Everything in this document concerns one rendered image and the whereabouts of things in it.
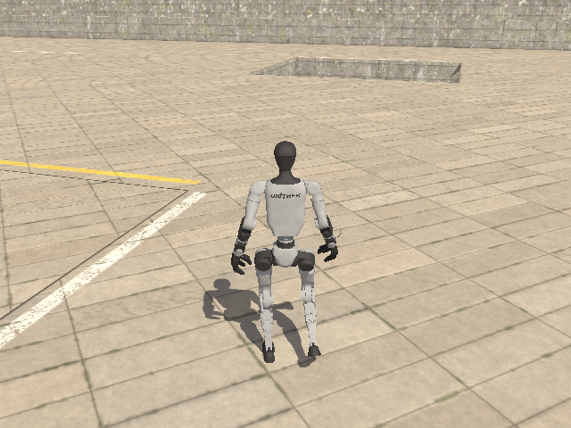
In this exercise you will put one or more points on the robot left foot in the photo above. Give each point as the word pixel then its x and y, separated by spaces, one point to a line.
pixel 268 355

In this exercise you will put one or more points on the robot right hand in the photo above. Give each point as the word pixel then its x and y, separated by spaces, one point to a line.
pixel 324 248

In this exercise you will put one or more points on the right robot forearm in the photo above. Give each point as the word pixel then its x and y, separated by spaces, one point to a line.
pixel 328 235

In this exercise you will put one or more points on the robot left hand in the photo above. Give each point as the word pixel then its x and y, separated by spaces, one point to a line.
pixel 235 261

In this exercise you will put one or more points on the right robot upper arm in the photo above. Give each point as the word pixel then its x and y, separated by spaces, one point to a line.
pixel 318 203

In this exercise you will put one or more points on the left robot upper arm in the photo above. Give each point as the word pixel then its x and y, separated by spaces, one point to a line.
pixel 252 204

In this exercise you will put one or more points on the robot torso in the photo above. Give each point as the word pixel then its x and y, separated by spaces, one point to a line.
pixel 285 206

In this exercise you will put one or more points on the left robot forearm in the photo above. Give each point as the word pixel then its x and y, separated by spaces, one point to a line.
pixel 241 240

